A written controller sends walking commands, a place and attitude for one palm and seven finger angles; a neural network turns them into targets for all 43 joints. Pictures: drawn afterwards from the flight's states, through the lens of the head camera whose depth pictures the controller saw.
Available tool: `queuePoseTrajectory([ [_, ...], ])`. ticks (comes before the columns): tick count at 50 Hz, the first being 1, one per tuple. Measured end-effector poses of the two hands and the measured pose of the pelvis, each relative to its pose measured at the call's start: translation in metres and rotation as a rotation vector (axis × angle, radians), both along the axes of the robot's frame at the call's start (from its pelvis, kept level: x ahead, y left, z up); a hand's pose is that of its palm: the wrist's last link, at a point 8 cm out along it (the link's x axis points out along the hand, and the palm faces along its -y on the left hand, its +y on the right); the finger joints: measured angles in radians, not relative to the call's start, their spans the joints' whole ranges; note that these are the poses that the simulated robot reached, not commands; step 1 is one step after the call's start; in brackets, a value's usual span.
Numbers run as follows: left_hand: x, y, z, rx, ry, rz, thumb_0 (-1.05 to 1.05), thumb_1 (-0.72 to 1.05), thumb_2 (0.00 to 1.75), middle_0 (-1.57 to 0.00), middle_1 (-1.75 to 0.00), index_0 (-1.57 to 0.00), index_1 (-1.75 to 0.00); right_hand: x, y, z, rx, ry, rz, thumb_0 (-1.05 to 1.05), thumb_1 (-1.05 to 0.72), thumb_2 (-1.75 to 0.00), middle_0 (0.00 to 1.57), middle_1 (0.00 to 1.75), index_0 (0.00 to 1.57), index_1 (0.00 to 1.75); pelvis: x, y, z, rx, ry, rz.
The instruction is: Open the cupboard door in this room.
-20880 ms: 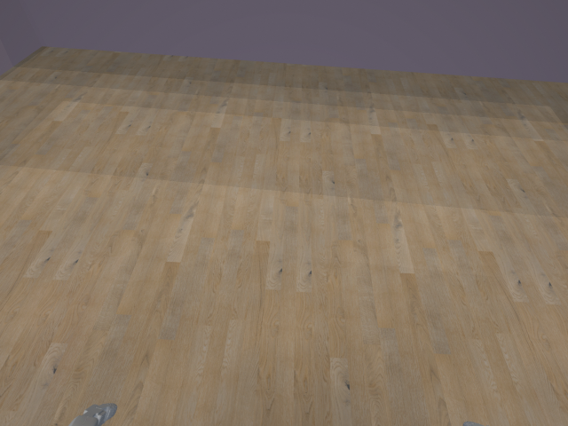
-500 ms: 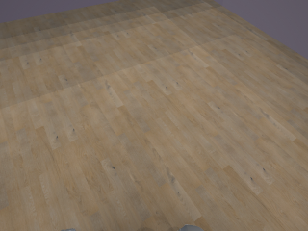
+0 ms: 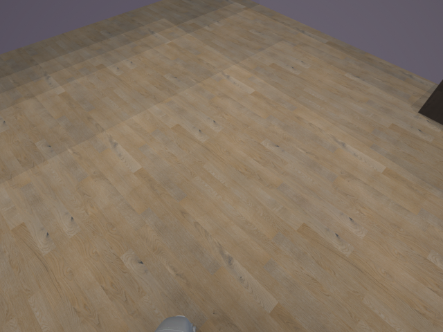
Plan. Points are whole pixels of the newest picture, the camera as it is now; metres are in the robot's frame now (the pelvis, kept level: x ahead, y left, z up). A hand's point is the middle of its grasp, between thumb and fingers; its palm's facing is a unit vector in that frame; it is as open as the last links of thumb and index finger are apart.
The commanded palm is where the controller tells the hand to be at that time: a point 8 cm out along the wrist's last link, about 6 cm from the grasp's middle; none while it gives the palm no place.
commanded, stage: turn or walk to find it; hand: left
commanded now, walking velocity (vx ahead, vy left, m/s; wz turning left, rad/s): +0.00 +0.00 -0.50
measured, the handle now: out of the picture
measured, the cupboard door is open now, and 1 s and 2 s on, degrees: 0 0 0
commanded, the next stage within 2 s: none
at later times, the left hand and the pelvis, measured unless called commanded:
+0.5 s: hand (131, 331) +0.13 +0.20 -0.17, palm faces -0.26 -0.94 -0.23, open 7.4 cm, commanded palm none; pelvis +0.00 +0.02 +0.00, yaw -17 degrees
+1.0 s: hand (167, 328) +0.15 +0.13 -0.17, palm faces -0.40 -0.90 -0.19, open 7.4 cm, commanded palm none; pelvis +0.11 -0.05 +0.00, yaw -28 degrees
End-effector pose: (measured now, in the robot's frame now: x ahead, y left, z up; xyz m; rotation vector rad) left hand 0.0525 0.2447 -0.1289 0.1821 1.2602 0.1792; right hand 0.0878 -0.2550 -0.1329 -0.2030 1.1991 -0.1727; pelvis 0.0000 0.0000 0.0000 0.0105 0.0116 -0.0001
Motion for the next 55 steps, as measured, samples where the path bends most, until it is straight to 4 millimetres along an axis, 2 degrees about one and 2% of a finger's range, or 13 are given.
queuePoseTrajectory([
  [4, -0.007, 0.022, -0.014, -0.012, 0.039, 0.002, 0.01, 0.90, 0.90, -0.20, -0.30, -0.20, -0.30, 0.010, 0.018, 0.006, -0.024, -0.046, -0.007, 0.01, -0.91, -0.90, 0.20, 0.30, 0.20, 0.30, 0.001, 0.017, -0.005, -0.017, 0.007, -0.034],
  [7, -0.005, 0.039, -0.026, -0.021, 0.062, -0.007, 0.01, 0.90, 0.90, -0.20, -0.30, -0.20, -0.30, 0.007, 0.032, 0.011, -0.039, -0.075, -0.017, 0.00, -0.91, -0.90, 0.20, 0.30, 0.20, 0.30, 0.001, 0.029, -0.009, -0.017, 0.000, -0.070],
  [12, 0.010, 0.053, -0.020, -0.026, 0.075, -0.071, 0.01, 0.91, 0.90, -0.19, -0.30, -0.20, -0.30, -0.014, 0.047, 0.022, -0.039, -0.065, -0.066, 0.00, -0.90, -0.90, 0.20, 0.30, 0.20, 0.30, 0.002, 0.039, 0.000, -0.041, -0.007, -0.133],
  [17, 0.034, 0.053, -0.013, -0.019, 0.056, -0.137, 0.01, 0.91, 0.90, -0.19, -0.30, -0.19, -0.30, -0.044, 0.051, 0.020, -0.020, -0.031, -0.145, 0.00, -0.90, -0.90, 0.20, 0.30, 0.20, 0.30, 0.002, 0.041, 0.004, -0.043, -0.002, -0.188],
  [22, 0.066, 0.031, -0.009, -0.009, 0.036, -0.234, 0.01, 0.91, 0.90, -0.19, -0.30, -0.19, -0.30, -0.086, 0.045, 0.009, 0.009, 0.018, -0.256, 0.00, -0.90, -0.90, 0.20, 0.30, 0.20, 0.30, -0.001, 0.033, 0.002, -0.033, -0.002, -0.252],
  [29, 0.119, -0.034, -0.004, 0.006, -0.076, -0.403, 0.01, 0.91, 0.90, -0.19, -0.30, -0.19, -0.30, -0.156, 0.017, -0.027, 0.062, 0.109, -0.409, 0.00, -0.90, -0.90, 0.20, 0.30, 0.20, 0.30, -0.002, 0.002, -0.016, -0.009, -0.005, -0.345],
  [31, 0.126, -0.051, -0.001, 0.006, -0.114, -0.424, 0.01, 0.91, 0.90, -0.19, -0.30, -0.19, -0.30, -0.169, 0.008, -0.034, 0.071, 0.149, -0.431, 0.01, -0.90, -0.90, 0.20, 0.30, 0.20, 0.30, 0.000, -0.006, -0.019, -0.020, -0.010, -0.350],
  [33, 0.125, -0.062, 0.004, 0.004, -0.127, -0.421, 0.01, 0.91, 0.90, -0.19, -0.30, -0.20, -0.30, -0.171, 0.000, -0.031, 0.079, 0.171, -0.439, 0.01, -0.91, -0.90, 0.20, 0.30, 0.20, 0.30, 0.004, -0.014, -0.014, -0.014, -0.016, -0.364],
  [35, 0.119, -0.068, 0.009, 0.004, -0.105, -0.422, 0.01, 0.91, 0.90, -0.19, -0.30, -0.20, -0.30, -0.162, -0.010, -0.024, 0.080, 0.150, -0.445, 0.01, -0.91, -0.90, 0.20, 0.30, 0.20, 0.30, 0.011, -0.022, -0.007, -0.001, -0.019, -0.392],
  [39, 0.105, -0.075, 0.010, 0.001, -0.009, -0.437, 0.00, 0.90, 0.90, -0.20, -0.30, -0.20, -0.30, -0.132, -0.030, -0.009, 0.064, 0.057, -0.458, 0.01, -0.91, -0.90, 0.20, 0.30, 0.20, 0.30, 0.028, -0.034, 0.003, 0.010, -0.018, -0.430],
  [46, 0.098, -0.075, 0.002, -0.006, 0.137, -0.423, 0.01, 0.90, 0.90, -0.20, -0.30, -0.20, -0.30, -0.060, -0.055, 0.002, 0.032, -0.033, -0.455, 0.01, -0.91, -0.90, 0.20, 0.30, 0.20, 0.30, 0.072, -0.046, 0.004, -0.004, -0.003, -0.475],
  [51, 0.116, -0.067, -0.009, -0.003, 0.229, -0.401, 0.01, 0.90, 0.90, -0.20, -0.30, -0.20, -0.30, 0.014, -0.063, 0.003, 0.014, -0.082, -0.421, 0.01, -0.91, -0.90, 0.20, 0.30, 0.20, 0.30, 0.119, -0.049, -0.004, -0.019, 0.010, -0.504],
  [55, 0.152, -0.058, -0.029, -0.001, 0.299, -0.405, 0.01, 0.90, 0.90, -0.20, -0.30, -0.20, -0.30, 0.079, -0.066, 0.000, -0.022, -0.153, -0.407, 0.01, -0.91, -0.90, 0.20, 0.30, 0.20, 0.30, 0.166, -0.048, -0.019, -0.024, 0.014, -0.539],
])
